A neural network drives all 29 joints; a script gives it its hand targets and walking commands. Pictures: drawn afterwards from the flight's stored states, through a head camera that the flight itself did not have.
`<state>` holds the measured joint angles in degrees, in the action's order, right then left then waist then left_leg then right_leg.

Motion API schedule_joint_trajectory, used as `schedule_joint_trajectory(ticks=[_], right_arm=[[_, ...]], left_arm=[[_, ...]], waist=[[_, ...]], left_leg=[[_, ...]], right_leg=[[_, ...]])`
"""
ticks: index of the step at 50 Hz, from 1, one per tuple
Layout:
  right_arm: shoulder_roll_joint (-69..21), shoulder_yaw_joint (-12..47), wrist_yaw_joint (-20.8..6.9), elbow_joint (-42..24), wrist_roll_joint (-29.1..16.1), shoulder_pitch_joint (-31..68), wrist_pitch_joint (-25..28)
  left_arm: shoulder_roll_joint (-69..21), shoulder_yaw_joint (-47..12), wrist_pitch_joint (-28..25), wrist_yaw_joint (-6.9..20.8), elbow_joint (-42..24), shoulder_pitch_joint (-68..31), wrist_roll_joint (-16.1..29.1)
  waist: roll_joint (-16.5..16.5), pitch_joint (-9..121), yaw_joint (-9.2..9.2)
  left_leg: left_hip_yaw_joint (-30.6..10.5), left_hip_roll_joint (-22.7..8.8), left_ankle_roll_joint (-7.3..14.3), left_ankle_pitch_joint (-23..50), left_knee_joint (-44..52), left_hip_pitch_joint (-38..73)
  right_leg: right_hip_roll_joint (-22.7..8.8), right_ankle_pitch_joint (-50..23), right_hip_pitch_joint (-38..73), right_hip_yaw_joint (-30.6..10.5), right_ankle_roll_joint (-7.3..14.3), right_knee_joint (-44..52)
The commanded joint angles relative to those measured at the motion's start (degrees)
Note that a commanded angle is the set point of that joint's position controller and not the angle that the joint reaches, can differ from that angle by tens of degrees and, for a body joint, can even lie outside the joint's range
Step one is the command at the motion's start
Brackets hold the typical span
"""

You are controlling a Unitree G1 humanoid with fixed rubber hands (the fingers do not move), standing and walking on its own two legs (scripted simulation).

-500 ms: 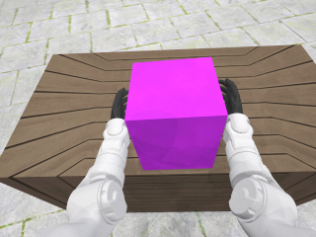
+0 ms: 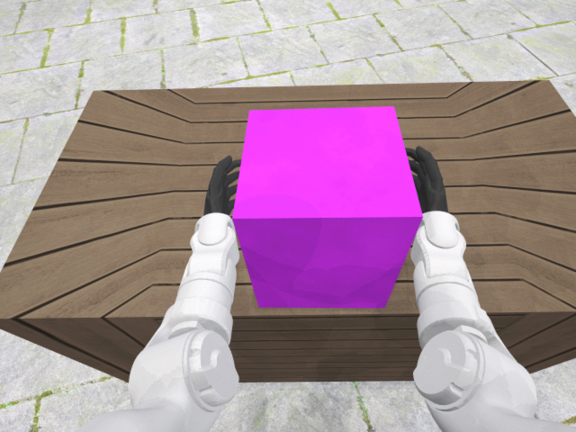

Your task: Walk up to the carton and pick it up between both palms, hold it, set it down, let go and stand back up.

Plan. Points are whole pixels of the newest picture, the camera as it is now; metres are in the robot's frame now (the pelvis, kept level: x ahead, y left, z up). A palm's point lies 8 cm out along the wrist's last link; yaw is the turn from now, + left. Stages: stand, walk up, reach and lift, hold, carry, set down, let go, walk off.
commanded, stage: set down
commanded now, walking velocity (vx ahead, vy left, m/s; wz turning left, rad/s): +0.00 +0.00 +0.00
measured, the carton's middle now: (320, 215) +0.44 +0.01 +0.01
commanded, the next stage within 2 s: none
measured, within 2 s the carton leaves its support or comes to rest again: neither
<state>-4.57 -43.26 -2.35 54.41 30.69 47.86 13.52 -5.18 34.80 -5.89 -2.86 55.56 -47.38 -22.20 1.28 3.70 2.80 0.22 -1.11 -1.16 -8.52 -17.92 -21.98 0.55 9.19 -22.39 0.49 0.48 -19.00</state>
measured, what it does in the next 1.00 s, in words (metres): stands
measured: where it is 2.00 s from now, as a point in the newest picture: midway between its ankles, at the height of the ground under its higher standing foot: outside the picture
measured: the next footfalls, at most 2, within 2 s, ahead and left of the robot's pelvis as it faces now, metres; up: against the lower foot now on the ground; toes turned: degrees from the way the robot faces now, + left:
none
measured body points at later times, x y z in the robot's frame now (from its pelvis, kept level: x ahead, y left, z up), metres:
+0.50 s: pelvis +0.00 +0.00 +0.00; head +0.08 +0.01 +0.44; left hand +0.43 +0.16 +0.04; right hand +0.44 -0.14 +0.06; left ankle -0.01 +0.13 -0.75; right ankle -0.01 -0.11 -0.75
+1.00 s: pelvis +0.00 +0.00 +0.00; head +0.09 +0.02 +0.44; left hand +0.43 +0.16 +0.04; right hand +0.44 -0.14 +0.06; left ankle -0.01 +0.13 -0.75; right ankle -0.01 -0.11 -0.75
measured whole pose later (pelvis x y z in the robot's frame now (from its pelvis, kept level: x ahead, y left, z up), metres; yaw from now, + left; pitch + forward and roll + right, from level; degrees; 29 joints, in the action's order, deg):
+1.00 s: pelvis +0.00 +0.00 +0.00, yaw -1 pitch +12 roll +0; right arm -6.5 -43.7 -4.5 49.4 32.3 47.0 11.5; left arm -6.6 37.1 -6.0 -1.6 50.9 -47.0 -26.3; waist 2.5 1.3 2.2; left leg 1.1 -1.2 -0.9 -8.5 -17.5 -21.1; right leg 0.6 8.9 -21.7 -0.1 0.3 -18.6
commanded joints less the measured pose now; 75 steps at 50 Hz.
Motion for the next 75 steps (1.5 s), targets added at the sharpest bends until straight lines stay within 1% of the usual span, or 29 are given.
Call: schedule_joint_trajectory(ticks=[1, 7, 10, 14, 17, 19, 22, 28, 32, 37, 38, 42, 46, 48, 51, 52, 54, 57, 59, 60, 62, 64, 65, 66, 68, 71, 72, 73, 75], right_arm=[[-24.6, 14.3, -7.3, 2.6, 3.2, 27.2, 0.7], [-24.2, 14.2, -7.7, 1.3, 3.5, 26.9, 0.7], [-24.0, 14.0, -7.7, 0.7, 3.8, 26.6, 0.4], [-24.1, 13.8, -7.6, 0.3, 4.1, 25.3, -0.2], [-23.4, 13.3, -7.6, 0.2, 4.3, 24.4, -0.4], [-23.8, 13.3, -7.8, -0.3, 4.3, 24.0, -0.4], [-23.8, 13.6, -7.8, -1.0, 4.2, 23.8, -0.6], [-23.0, 12.6, -7.8, -1.0, 4.7, 22.6, -1.3], [-22.1, 12.4, -7.7, -1.6, 4.4, 22.2, -1.4], [-22.2, 12.2, -7.8, -1.9, 4.5, 22.3, -1.9], [-22.4, 12.3, -7.8, -2.4, 4.6, 22.4, -1.8], [-21.4, 12.0, -7.7, -2.1, 4.4, 21.5, -2.6], [-18.0, 11.1, -6.9, -1.9, 4.3, 20.5, -2.9], [-16.4, 10.9, -6.6, -1.9, 3.8, 20.3, -3.0], [-11.0, 10.5, -5.4, -1.9, 2.0, 20.3, -2.4], [-8.2, 10.3, -4.7, -1.3, 1.0, 20.0, -2.5], [-2.5, 12.7, -3.2, -0.6, -3.7, 21.1, -2.6], [5.5, 19.3, -0.3, 2.0, -13.6, 24.6, -2.7], [8.9, 23.3, 1.2, 2.8, -19.2, 27.8, -2.4], [10.3, 25.1, 1.8, 4.1, -21.7, 29.5, -2.4], [14.0, 28.4, 2.7, 5.4, -26.0, 31.4, -1.7], [17.5, 31.8, 3.3, 6.3, -30.2, 33.4, -1.1], [19.0, 33.0, 3.6, 7.6, -31.9, 34.4, -0.8], [20.4, 34.5, 3.9, 8.8, -33.7, 34.8, -0.4], [23.8, 36.6, 4.3, 10.9, -36.6, 36.0, 0.6], [27.0, 39.7, 4.4, 15.1, -40.6, 37.3, 1.1], [27.8, 40.9, 4.3, 17.1, -42.1, 37.5, 1.0], [28.7, 41.4, 4.3, 19.2, -43.1, 38.0, 1.1], [29.8, 43.3, 4.0, 19.9, -45.5, 39.5, 1.3]], left_arm=[[-21.7, -12.2, -1.5, 4.2, -2.3, -32.5, -1.8], [-21.3, -11.4, -1.4, 3.9, -3.0, -31.4, -2.7], [-21.0, -11.0, -1.3, 4.1, -3.2, -30.8, -2.7], [-20.8, -10.3, -0.9, 4.6, -3.2, -29.7, -3.2], [-20.7, -10.5, -0.7, 4.6, -3.1, -28.7, -3.4], [-21.0, -10.6, -0.6, 4.5, -3.8, -28.3, -3.6], [-20.4, -10.0, -0.6, 4.6, -4.1, -28.0, -3.9], [-20.5, -9.9, -0.2, 4.7, -4.3, -26.7, -4.5], [-20.0, -9.5, 0.1, 4.5, -4.6, -25.8, -4.9], [-19.8, -9.0, 0.0, 4.6, -4.3, -25.5, -5.1], [-19.9, -8.9, -0.2, 4.6, -4.4, -25.5, -5.3], [-19.0, -8.2, 0.1, 4.7, -4.1, -24.5, -5.6], [-15.9, -7.1, -0.2, 3.9, -4.0, -24.2, -5.6], [-14.3, -6.9, -0.3, 3.5, -4.0, -24.4, -5.4], [-9.1, -6.7, -1.3, 1.6, -4.8, -25.2, -4.2], [-6.5, -6.5, -1.5, 0.8, -4.6, -25.1, -3.8], [-0.9, -8.0, -2.0, -1.4, -4.1, -26.1, -1.0], [7.5, -13.5, -3.4, -5.0, -1.8, -29.3, 6.6], [11.2, -16.9, -4.7, -6.6, 0.6, -32.6, 11.7], [12.5, -18.7, -5.3, -7.1, 2.8, -34.0, 14.0], [15.0, -21.3, -6.7, -7.8, 5.8, -36.0, 18.1], [17.7, -23.3, -8.1, -7.9, 8.4, -38.1, 22.0], [18.5, -24.9, -8.7, -7.7, 10.6, -39.0, 23.9], [19.6, -25.6, -9.3, -7.4, 12.5, -39.1, 25.4], [21.5, -27.6, -10.3, -6.7, 16.6, -39.4, 28.2], [23.2, -30.1, -11.1, -5.4, 21.2, -39.6, 31.7], [23.9, -30.6, -11.3, -5.0, 22.8, -39.7, 32.5], [24.2, -31.4, -11.4, -4.5, 24.1, -40.1, 33.3], [25.2, -32.9, -11.7, -3.8, 24.9, -40.8, 35.5]], waist=[[1.1, 33.2, -0.15], [1.6, 33.8, 0.74], [2.8, 32.5, 0.33], [3.1, 31.1, 0.04], [2.6, 31.0, -0.26], [2.2, 31.3, 0.10], [2.3, 31.1, 0.46], [2.1, 29.3, -0.33], [1.3, 30.2, 0.13], [2.0, 28.9, 0.01], [1.7, 29.3, 0.40], [2.1, 27.8, 0.04], [2.4, 27.1, -0.05], [1.8, 27.8, 0.06], [0.7, 30.4, 0.50], [0.2, 30.9, 0.44], [-0.7, 33.4, 1.18], [-2.8, 39.5, 1.14], [-3.8, 44.8, 1.80], [-3.7, 46.2, 1.70], [-4.2, 51.8, 1.99], [-4.1, 56.5, 2.63], [-3.5, 57.3, 1.97], [-3.4, 57.9, 2.44], [-2.2, 58.6, 2.04], [0.0, 57.1, 1.73], [0.6, 55.4, 1.85], [0.9, 54.2, 1.40], [2.5, 53.8, 1.58]], left_leg=[[7.8, 0.0, 0.1, 19.6, -1.0, 11.1], [8.0, -0.1, 0.3, 21.2, -1.6, 11.9], [8.1, 0.1, 0.7, 19.8, -1.1, 10.5], [8.3, 0.3, 1.0, 18.5, -0.5, 10.5], [8.1, 0.2, 0.9, 18.8, -0.5, 11.0], [8.0, 0.1, 0.8, 19.9, -1.2, 12.5], [8.3, 0.3, 1.0, 20.0, -1.1, 11.5], [7.9, 0.2, 1.0, 19.4, -1.0, 12.4], [7.9, 0.2, 0.6, 21.2, -1.5, 13.6], [7.8, 0.3, 1.0, 20.9, -1.6, 14.1], [8.0, 0.3, 0.9, 21.2, -1.7, 14.1], [7.9, 0.4, 1.2, 20.9, -1.5, 13.6], [7.9, 0.4, 1.2, 20.4, -1.5, 13.8], [8.0, 0.4, 1.1, 20.9, -1.6, 13.9], [7.9, 0.4, 0.5, 22.4, -2.6, 14.0], [7.9, 0.4, 0.4, 22.8, -3.0, 14.1], [7.5, 0.4, 0.1, 24.1, -4.1, 13.1], [6.7, 0.4, -0.9, 23.9, -6.5, 7.6], [6.3, 0.3, -1.6, 22.9, -8.2, 4.6], [5.9, 0.1, -1.9, 22.6, -9.2, 3.9], [5.5, -0.3, -2.8, 25.8, -12.1, 5.4], [5.0, -0.4, -3.7, 28.4, -14.4, 5.8], [4.6, -0.6, -4.0, 29.5, -15.4, 6.0], [4.4, -0.7, -4.3, 30.6, -16.4, 6.1], [3.8, -0.8, -4.7, 32.2, -18.0, 7.1], [3.2, -1.1, -4.7, 31.9, -19.1, 7.6], [3.2, -1.1, -4.7, 30.8, -19.0, 6.8], [3.2, -1.0, -4.8, 29.8, -18.9, 5.3], [3.4, -0.8, -4.5, 26.6, -18.4, 1.6]], right_leg=[[-1.0, -23.1, 19.9, 6.0, -4.2, -2.2], [-0.7, -21.9, 18.8, 6.1, -4.0, -1.9], [-0.8, -22.3, 20.3, 5.8, -4.4, -2.1], [-1.1, -22.9, 20.8, 5.6, -4.9, -1.9], [-0.9, -22.0, 19.6, 5.8, -4.7, -1.7], [-0.8, -20.4, 17.7, 6.0, -4.4, -1.1], [-0.9, -21.2, 18.6, 5.7, -4.6, -1.3], [-0.8, -19.6, 17.4, 6.0, -4.5, -0.9], [-0.5, -19.8, 16.5, 6.0, -4.4, -0.8], [-0.4, -17.9, 15.2, 6.1, -4.5, -0.3], [-0.5, -17.7, 15.0, 6.1, -4.4, -0.3], [-0.6, -18.2, 15.4, 5.9, -4.5, -0.4], [-0.4, -17.3, 14.4, 5.7, -4.6, -0.2], [-0.4, -17.3, 14.1, 5.5, -4.6, -0.1], [-0.1, -17.2, 13.0, 5.3, -4.3, -0.4], [0.0, -17.0, 12.3, 5.0, -4.1, -0.4], [0.5, -17.2, 11.8, 4.1, -3.5, -0.9], [1.0, -19.8, 10.9, 2.4, -2.3, -2.6], [1.1, -20.8, 9.8, 1.9, -1.9, -4.1], [1.2, -21.0, 8.8, 2.0, -1.7, -4.9], [1.6, -23.4, 6.5, 2.0, -1.5, -6.5], [1.9, -25.7, 5.2, 2.0, -1.4, -8.2], [2.2, -26.7, 4.2, 2.3, -1.5, -8.9], [2.2, -27.2, 3.2, 2.4, -1.6, -9.5], [2.6, -28.1, 0.9, 2.8, -1.8, -10.5], [2.9, -27.0, -2.4, 3.2, -2.0, -10.9], [2.8, -26.3, -2.8, 3.2, -2.0, -11.0], [2.7, -26.4, -2.6, 3.2, -2.2, -11.3], [2.4, -26.1, -1.1, 3.0, -2.5, -12.1]])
